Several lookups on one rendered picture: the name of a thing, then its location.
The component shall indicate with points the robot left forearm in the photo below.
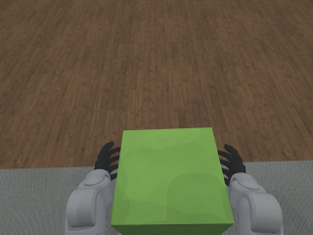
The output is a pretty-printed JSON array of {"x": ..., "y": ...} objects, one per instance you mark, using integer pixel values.
[{"x": 86, "y": 205}]

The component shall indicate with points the robot right hand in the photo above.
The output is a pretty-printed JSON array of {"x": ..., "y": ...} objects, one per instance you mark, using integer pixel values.
[{"x": 234, "y": 163}]

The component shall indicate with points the robot right forearm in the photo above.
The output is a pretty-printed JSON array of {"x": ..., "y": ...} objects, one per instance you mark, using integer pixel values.
[{"x": 259, "y": 212}]

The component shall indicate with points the carton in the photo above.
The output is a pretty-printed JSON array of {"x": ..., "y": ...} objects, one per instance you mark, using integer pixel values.
[{"x": 170, "y": 182}]

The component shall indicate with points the robot left hand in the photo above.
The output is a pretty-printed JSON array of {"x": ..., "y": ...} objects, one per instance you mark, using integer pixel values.
[{"x": 104, "y": 160}]

